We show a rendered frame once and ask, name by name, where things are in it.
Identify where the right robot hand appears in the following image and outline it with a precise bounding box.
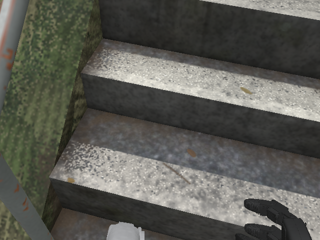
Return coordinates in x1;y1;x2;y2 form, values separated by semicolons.
235;198;312;240

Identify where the robot left thigh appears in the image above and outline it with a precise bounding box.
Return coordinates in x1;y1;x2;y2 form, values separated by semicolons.
107;221;145;240

